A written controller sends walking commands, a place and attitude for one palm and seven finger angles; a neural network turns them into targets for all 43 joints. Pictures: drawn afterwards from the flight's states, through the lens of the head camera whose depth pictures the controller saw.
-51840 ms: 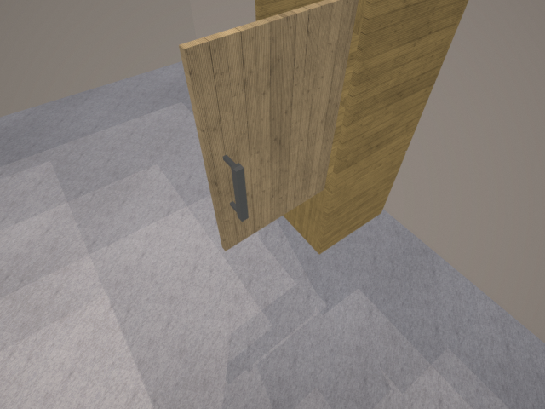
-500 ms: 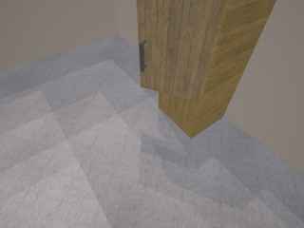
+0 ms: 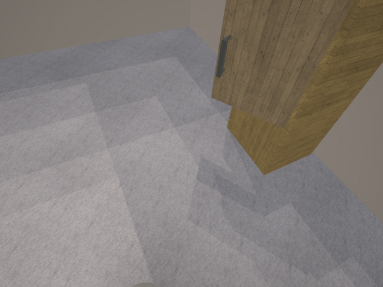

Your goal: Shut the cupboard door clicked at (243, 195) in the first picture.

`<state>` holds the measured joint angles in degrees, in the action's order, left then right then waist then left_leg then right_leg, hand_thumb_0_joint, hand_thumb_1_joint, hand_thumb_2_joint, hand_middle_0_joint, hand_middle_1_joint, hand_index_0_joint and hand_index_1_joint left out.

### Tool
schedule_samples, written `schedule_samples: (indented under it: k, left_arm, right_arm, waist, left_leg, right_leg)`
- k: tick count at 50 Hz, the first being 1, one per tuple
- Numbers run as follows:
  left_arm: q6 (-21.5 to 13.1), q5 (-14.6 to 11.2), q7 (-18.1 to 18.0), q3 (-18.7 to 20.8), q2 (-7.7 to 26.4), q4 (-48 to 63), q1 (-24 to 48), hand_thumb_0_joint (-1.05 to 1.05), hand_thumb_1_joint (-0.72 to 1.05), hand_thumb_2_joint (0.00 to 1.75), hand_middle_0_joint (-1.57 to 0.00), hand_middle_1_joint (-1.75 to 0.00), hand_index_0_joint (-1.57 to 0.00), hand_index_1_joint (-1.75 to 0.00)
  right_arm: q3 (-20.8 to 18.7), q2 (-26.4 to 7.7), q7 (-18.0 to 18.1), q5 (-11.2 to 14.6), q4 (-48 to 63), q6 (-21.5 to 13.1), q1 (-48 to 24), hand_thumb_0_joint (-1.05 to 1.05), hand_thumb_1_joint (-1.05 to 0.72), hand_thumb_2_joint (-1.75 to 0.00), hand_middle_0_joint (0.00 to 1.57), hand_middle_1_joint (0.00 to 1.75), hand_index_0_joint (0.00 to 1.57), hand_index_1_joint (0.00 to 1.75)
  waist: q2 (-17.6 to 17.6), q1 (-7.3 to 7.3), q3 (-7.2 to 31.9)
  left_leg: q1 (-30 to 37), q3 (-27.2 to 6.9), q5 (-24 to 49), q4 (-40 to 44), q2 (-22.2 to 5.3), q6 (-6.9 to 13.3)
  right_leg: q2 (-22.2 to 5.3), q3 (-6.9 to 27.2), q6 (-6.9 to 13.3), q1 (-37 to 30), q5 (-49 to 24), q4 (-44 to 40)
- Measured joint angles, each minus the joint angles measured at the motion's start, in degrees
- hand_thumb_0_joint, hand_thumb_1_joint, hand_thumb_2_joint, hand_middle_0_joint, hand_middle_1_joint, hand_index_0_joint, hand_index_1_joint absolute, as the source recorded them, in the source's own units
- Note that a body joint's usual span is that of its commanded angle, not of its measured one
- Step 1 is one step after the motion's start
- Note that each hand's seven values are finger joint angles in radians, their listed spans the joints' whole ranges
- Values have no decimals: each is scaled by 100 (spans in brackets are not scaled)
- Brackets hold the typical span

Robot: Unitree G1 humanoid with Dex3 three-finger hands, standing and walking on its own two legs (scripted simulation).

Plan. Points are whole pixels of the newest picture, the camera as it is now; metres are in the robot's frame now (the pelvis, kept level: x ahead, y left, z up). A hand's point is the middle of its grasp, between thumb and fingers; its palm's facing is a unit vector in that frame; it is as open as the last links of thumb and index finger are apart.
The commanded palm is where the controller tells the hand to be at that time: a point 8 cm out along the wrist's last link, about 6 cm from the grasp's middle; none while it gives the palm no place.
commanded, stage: walk to a spot facing it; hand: left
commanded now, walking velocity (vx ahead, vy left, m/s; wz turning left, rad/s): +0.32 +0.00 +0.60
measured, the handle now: (223, 56) +0.99 -0.12 -0.07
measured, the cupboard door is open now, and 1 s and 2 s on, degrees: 33 33 33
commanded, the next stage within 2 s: turn to face it in 0.68 s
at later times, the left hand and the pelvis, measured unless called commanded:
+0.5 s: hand out of the picture +0.10 +0.18 -0.13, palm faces +0.30 -0.92 -0.26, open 7.4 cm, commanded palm none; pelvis +0.11 -0.03 +0.02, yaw +17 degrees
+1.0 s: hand out of the picture +0.10 +0.21 -0.17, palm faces +0.55 -0.81 -0.20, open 7.4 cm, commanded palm none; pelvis +0.22 +0.06 +0.01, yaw +28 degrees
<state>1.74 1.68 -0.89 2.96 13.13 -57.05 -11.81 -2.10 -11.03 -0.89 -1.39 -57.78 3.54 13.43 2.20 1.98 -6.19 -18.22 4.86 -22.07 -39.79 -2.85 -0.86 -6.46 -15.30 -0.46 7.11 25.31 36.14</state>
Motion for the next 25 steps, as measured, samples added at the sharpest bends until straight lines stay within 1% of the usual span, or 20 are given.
schedule_samples:
  k: [1, 2, 3, 5, 7, 9, 12, 15, 17, 18, 19, 20, 21, 23, 25]
  left_arm:
    - [26, -15, 39, 16, -8, 28, -54, 0, 90, 90, -21, -30, -20, -30]
    - [72, -22, 69, 30, -6, 48, -77, 0, 90, 90, -21, -30, -20, -30]
    - [128, -10, 83, 44, 0, 61, -82, 0, 90, 90, -21, -30, -20, -30]
    - [166, 11, 112, 78, 13, 79, -46, 0, 90, 90, -21, -30, -20, -30]
    - [102, 20, 154, 105, 11, 149, 6, 0, 91, 90, -21, -30, -20, -30]
    - [17, 16, 187, 113, -8, 253, 36, 1, 91, 90, -20, -30, -20, -30]
    - [-60, 13, 212, 107, -44, 394, 55, 0, 91, 90, -20, -30, -20, -30]
    - [-103, 16, 228, 91, -76, 477, 66, 0, 91, 90, -20, -30, -20, -30]
    - [-157, 19, 245, 86, -91, 513, 40, 0, 91, 90, -20, -30, -20, -30]
    - [-211, 27, 251, 82, -74, 547, -4, 0, 91, 90, -20, -30, -20, -30]
    - [-285, 55, 233, 81, -69, 565, -34, 0, 91, 90, -20, -30, -20, -30]
    - [-329, 58, 196, 71, -109, 551, -48, 0, 91, 90, -20, -30, -20, -30]
    - [-354, 50, 162, 57, -160, 528, -94, 0, 91, 90, -20, -30, -20, -30]
    - [-384, 38, 104, 43, -260, 440, -255, 0, 91, 90, -20, -30, -20, -30]
    - [-405, 26, 69, 32, -352, 296, -410, 0, 91, 90, -20, -30, -20, -30]
  right_arm:
    - [-18, -11, -23, -33, 69, -53, 74, 0, -90, -90, 21, 30, 20, 30]
    - [-38, -5, -23, -69, 108, -112, 114, 0, -90, -90, 21, 30, 20, 30]
    - [-50, 10, -14, -90, 132, -161, 154, 0, -90, -90, 21, 30, 20, 30]
    - [-49, 49, 27, -107, 160, -238, 287, 0, -90, -90, 21, 30, 20, 30]
    - [-25, 75, 76, -110, 131, -296, 423, 0, -90, -90, 21, 30, 20, 30]
    - [-6, 81, 109, -101, 72, -339, 534, 0, -90, -90, 21, 30, 20, 30]
    - [-12, 64, 122, -89, 2, -368, 652, 0, -90, -90, 21, 30, 20, 30]
    - [-52, 19, 109, -87, -41, -356, 686, 0, -90, -90, 21, 30, 20, 30]
    - [-84, -19, 101, -78, -61, -323, 686, 0, -90, -90, 21, 30, 20, 30]
    - [-101, -25, 99, -63, -57, -306, 706, 0, -90, -90, 21, 30, 20, 30]
    - [-118, -35, 97, -32, -60, -286, 703, 0, -90, -90, 21, 30, 20, 30]
    - [-145, -72, 91, -32, -80, -252, 654, 0, -90, -90, 21, 30, 20, 30]
    - [-174, -115, 80, -47, -95, -213, 587, 0, -90, -90, 21, 30, 20, 30]
    - [-230, -193, 41, -83, -85, -167, 412, 1, -90, -90, 21, 30, 20, 30]
    - [-267, -245, -5, -90, -9, -174, 232, 1, -90, -90, 20, 30, 20, 30]
  waist:
    - [-4, 22, 48]
    - [7, 28, 65]
    - [14, 30, 80]
    - [2, 51, 135]
    - [-53, 48, 184]
    - [-142, 31, 230]
    - [-273, 24, 322]
    - [-376, 42, 379]
    - [-424, 38, 409]
    - [-399, 30, 445]
    - [-370, -6, 468]
    - [-410, -28, 453]
    - [-445, -44, 448]
    - [-457, -62, 472]
    - [-443, -28, 479]
  left_leg:
    - [-49, 18, 393, 111, 27, 88]
    - [-176, 12, 466, -44, 96, 170]
    - [-247, 5, 411, -132, 159, 232]
    - [-259, -68, 375, 1, 284, 295]
    - [-163, -193, 543, 359, 382, 297]
    - [-14, -336, 728, 738, 437, 304]
    - [201, -545, 889, 1173, 465, 306]
    - [371, -730, 871, 1328, 461, 254]
    - [420, -844, 712, 1193, 451, 199]
    - [373, -892, 508, 973, 482, 200]
    - [216, -906, 61, 516, 517, 232]
    - [-19, -910, -313, -157, 516, 248]
    - [-293, -873, -418, -886, 507, 248]
    - [-824, -712, -76, -2054, 423, 198]
    - [-1220, -568, 413, -2600, 260, 118]
  right_leg:
    - [-85, 17, -40, 168, 195, 347]
    - [-89, 253, -77, 434, 515, 849]
    - [-29, 557, -75, 749, 690, 1418]
    - [104, 1001, -52, 1344, 490, 2346]
    - [177, 1226, -75, 1765, 77, 2708]
    - [213, 1329, -111, 1977, -201, 2531]
    - [245, 1372, -155, 2048, -409, 1838]
    - [305, 1325, -177, 1850, -478, 923]
    - [391, 1245, -186, 1536, -637, 241]
    - [413, 1223, -170, 1300, -597, -183]
    - [405, 1190, -46, 1214, -937, -349]
    - [403, 1088, 79, 1177, -1051, -266]
    - [391, 981, 166, 1099, -999, -229]
    - [361, 825, 235, 857, -892, -426]
    - [337, 654, 231, 553, -944, -817]
